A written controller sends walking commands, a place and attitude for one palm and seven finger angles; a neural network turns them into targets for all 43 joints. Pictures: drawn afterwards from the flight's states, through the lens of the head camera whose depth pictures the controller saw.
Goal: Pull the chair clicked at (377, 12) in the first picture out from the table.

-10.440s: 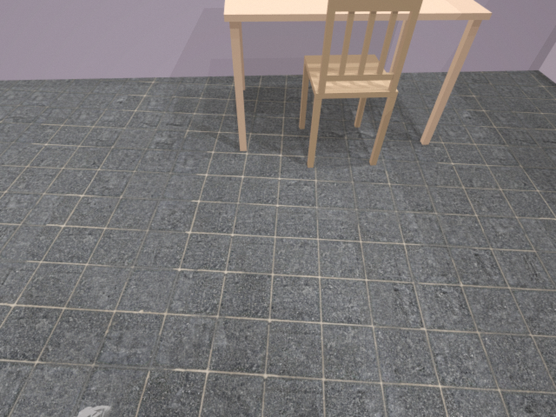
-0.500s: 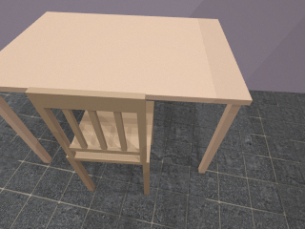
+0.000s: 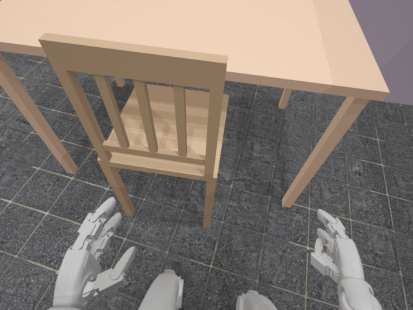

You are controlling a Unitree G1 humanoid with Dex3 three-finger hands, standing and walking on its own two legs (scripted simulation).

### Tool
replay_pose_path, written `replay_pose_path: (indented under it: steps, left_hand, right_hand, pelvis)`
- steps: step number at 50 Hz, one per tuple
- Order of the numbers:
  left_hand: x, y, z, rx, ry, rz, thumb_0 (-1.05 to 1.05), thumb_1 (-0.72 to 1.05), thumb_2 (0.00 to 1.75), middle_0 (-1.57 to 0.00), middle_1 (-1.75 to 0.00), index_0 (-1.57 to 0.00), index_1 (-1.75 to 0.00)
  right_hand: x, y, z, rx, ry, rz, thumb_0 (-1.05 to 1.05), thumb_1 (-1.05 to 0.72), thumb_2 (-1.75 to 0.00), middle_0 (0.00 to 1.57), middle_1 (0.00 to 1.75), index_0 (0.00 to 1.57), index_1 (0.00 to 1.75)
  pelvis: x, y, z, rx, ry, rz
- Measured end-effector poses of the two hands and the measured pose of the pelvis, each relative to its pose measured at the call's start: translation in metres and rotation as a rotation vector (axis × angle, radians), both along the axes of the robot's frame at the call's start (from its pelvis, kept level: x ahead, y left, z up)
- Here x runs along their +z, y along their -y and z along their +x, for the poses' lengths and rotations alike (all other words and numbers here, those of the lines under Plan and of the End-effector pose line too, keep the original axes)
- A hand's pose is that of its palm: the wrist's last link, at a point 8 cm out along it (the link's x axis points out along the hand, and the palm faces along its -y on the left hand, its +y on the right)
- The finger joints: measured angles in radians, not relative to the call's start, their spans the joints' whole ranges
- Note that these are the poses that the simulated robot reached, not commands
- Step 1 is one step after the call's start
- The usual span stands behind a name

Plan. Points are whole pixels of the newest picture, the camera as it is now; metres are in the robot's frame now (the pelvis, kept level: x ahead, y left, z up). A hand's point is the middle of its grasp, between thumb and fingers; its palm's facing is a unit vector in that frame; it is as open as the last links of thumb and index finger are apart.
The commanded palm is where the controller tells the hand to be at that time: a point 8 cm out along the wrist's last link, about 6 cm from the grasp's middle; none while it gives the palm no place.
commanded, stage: raise the hand toward the chair's back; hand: left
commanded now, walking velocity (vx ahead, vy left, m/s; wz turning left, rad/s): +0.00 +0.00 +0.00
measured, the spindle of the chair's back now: (147, 119) +0.54 +0.21 +0.00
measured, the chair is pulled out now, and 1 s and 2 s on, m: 0.00 0.00 0.00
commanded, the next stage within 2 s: aim the fingers beside a spindle in 1.62 s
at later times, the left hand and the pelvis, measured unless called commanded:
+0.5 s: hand (113, 235) +0.23 +0.19 +0.05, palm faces -0.05 -1.00 -0.05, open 14.1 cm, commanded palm +0.20 +0.24 +0.06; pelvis +0.00 +0.01 +0.01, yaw -1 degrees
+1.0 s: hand (99, 216) +0.25 +0.21 +0.07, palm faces -0.04 -1.00 -0.06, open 16.8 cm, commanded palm +0.23 +0.27 +0.07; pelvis +0.02 +0.02 +0.02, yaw +0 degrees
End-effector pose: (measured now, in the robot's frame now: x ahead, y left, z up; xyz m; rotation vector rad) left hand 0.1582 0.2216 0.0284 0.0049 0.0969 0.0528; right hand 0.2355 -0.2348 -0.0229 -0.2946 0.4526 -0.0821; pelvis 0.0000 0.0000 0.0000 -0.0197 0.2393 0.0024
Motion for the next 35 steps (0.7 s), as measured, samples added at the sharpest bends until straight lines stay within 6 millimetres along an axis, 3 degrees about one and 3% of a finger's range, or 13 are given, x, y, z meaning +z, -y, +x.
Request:
replay_pose_path:
  steps: [5, 9, 14, 19, 27, 35]
  left_hand:
    - [0.025, 0.001, 0.014, -0.067, 0.156, 0.049, 0.02, 0.42, 0.7, -0.15, -0.23, -0.15, -0.23]
    - [0.024, 0.008, 0.036, -0.166, 0.088, 0.033, 0.02, 0.33, 0.66, -0.14, -0.21, -0.14, -0.21]
    - [0.022, 0.0, 0.046, -0.129, -0.023, 0.018, 0.01, 0.22, 0.61, -0.13, -0.19, -0.13, -0.19]
    - [0.031, -0.013, 0.045, -0.075, 0.019, 0.045, 0.01, 0.1, 0.56, -0.12, -0.18, -0.12, -0.17]
    - [0.025, -0.02, 0.052, -0.109, 0.024, 0.034, 0.01, -0.09, 0.48, -0.1, -0.15, -0.1, -0.14]
    - [0.034, -0.029, 0.06, -0.089, 0.047, 0.035, 0.0, -0.27, 0.4, -0.08, -0.12, -0.08, -0.12]
  right_hand:
    - [-0.034, -0.026, -0.02, 0.041, -0.082, 0.047, 0.01, -0.91, -0.9, 0.2, 0.3, 0.2, 0.3]
    - [-0.054, -0.035, -0.053, -0.009, -0.185, 0.109, 0.01, -0.9, -0.89, 0.2, 0.3, 0.21, 0.3]
    - [-0.058, -0.028, -0.091, -0.108, -0.28, 0.132, 0.01, -0.9, -0.89, 0.21, 0.3, 0.21, 0.3]
    - [-0.054, -0.007, -0.109, -0.159, -0.312, 0.081, 0.01, -0.9, -0.89, 0.21, 0.3, 0.21, 0.3]
    - [-0.039, 0.016, -0.093, -0.186, -0.266, 0.0, 0.01, -0.9, -0.9, 0.2, 0.3, 0.2, 0.3]
    - [-0.023, -0.001, -0.055, -0.132, -0.184, 0.015, 0.01, -0.91, -0.9, 0.2, 0.3, 0.2, 0.3]
  pelvis:
    - [-0.009, 0.001, -0.01, 0.022, -0.013, -0.031]
    - [-0.006, 0.001, -0.014, 0.016, -0.017, -0.034]
    - [0.006, -0.002, -0.01, -0.001, -0.013, -0.022]
    - [0.011, -0.004, -0.004, -0.007, -0.016, -0.018]
    - [0.011, -0.009, 0.002, -0.004, -0.024, -0.022]
    - [0.016, -0.012, 0.009, 0.003, -0.022, -0.027]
